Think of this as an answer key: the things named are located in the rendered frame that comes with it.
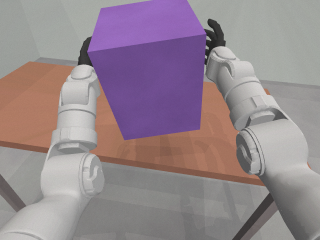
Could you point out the right robot upper arm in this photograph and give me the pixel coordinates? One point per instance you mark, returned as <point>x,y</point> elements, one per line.
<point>276,152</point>

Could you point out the carton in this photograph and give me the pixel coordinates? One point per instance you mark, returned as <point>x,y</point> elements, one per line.
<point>149,58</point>

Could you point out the right robot hand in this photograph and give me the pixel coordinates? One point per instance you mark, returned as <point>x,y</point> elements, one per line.
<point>217,37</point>

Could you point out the robot right forearm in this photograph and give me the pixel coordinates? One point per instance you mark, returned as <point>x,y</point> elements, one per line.
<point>243,93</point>

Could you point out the left robot upper arm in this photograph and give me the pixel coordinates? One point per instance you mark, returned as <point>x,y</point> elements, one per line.
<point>68,184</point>

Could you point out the robot left forearm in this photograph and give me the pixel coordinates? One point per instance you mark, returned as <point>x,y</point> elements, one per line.
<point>77,111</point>

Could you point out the left robot hand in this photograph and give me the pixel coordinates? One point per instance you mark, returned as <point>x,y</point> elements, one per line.
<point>84,59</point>

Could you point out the table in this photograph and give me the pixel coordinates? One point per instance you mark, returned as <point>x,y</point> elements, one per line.
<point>29,102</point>

